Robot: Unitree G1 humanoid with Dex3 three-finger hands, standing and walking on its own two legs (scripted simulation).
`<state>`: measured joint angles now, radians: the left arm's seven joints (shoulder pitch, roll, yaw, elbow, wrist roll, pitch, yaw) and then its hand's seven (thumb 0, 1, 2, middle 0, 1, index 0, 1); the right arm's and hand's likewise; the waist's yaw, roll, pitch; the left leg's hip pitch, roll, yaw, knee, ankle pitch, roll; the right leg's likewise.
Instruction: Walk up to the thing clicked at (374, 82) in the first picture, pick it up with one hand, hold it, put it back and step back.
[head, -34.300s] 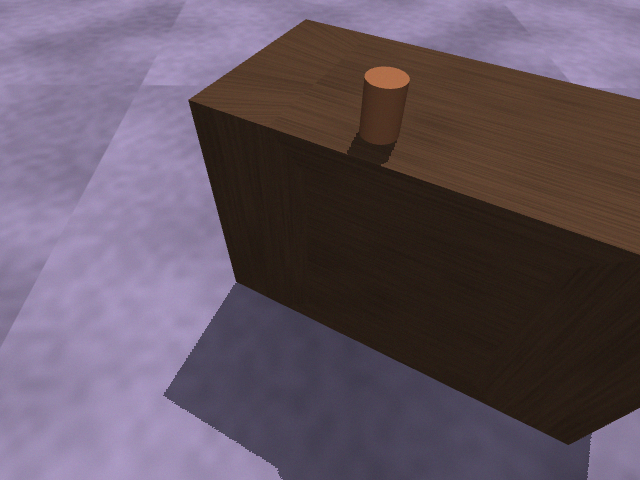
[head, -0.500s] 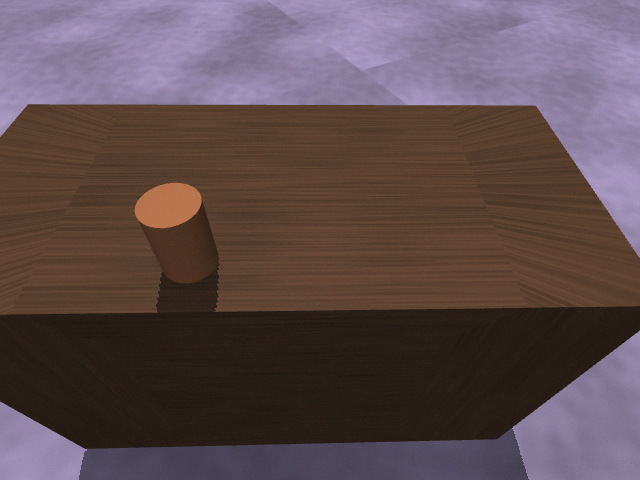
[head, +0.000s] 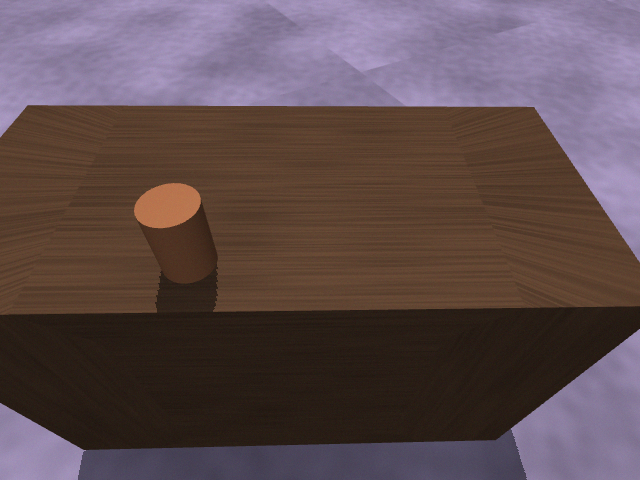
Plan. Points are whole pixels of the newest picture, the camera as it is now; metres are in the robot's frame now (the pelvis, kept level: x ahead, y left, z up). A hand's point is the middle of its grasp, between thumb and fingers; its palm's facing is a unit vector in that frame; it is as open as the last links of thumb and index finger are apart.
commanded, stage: step back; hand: left
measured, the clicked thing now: (179, 235) +0.45 +0.23 +0.03
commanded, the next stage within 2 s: none
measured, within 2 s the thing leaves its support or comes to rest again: neither
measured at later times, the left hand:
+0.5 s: hand out of the picture -0.01 +0.25 -0.16, palm faces -0.01 -0.90 -0.43, open 7.3 cm
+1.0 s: hand out of the picture -0.16 +0.31 -0.18, palm faces +0.06 -0.92 -0.38, open 7.3 cm
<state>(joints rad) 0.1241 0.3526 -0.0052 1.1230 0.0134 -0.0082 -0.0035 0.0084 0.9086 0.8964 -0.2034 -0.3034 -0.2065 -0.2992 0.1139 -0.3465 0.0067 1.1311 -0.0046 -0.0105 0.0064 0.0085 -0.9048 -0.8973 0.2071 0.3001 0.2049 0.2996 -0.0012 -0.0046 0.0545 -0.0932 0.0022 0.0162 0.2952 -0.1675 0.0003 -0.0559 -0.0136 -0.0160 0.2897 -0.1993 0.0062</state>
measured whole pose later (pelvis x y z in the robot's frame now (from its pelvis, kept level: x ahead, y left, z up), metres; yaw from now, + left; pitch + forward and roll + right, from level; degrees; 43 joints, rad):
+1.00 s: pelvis -0.22 +0.03 -0.01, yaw +2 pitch -1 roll -1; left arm 0.17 0.42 0.09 0.88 0.02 0.06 0.02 0.01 0.91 0.90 -0.20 -0.30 -0.21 -0.30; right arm 0.12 -0.36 -0.04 0.90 -0.03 0.05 0.00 0.01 -0.90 -0.90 0.21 0.30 0.21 0.30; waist 0.03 -0.04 0.16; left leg -0.29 0.01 0.02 0.55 -0.24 0.04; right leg -0.43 0.10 0.13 1.17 -0.47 0.03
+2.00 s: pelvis -0.55 +0.00 -0.03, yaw -5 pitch -3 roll +0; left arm 0.21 0.37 0.07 0.88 0.05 0.07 -0.03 0.01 0.91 0.90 -0.20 -0.30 -0.21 -0.30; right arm 0.10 -0.41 -0.05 0.83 -0.02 0.06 -0.02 0.01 -0.90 -0.90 0.21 0.30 0.21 0.30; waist 0.03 0.02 0.15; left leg -0.52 0.01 -0.06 0.82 -0.41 -0.01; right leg -0.25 0.01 0.02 0.69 -0.40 -0.02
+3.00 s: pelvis -0.62 +0.00 -0.02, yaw +2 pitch -1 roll +0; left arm 0.14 0.38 0.03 1.05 0.02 -0.03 0.00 0.01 0.91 0.90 -0.20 -0.30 -0.21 -0.30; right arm 0.13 -0.34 -0.04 1.04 -0.02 -0.01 0.02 0.01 -0.90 -0.90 0.21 0.30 0.21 0.30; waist 0.02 0.01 0.07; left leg -0.20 0.00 -0.02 0.56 -0.33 0.01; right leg -0.19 -0.03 -0.01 0.53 -0.32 0.02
